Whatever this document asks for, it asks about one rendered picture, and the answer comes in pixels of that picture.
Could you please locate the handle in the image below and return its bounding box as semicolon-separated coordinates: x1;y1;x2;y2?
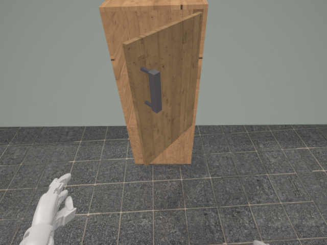
140;66;162;113

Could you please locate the robot left hand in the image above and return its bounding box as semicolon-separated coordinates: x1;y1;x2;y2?
32;173;76;230

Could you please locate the robot left forearm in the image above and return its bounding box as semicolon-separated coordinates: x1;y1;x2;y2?
19;224;54;245

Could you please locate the cupboard door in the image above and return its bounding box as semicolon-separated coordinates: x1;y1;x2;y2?
122;12;203;166

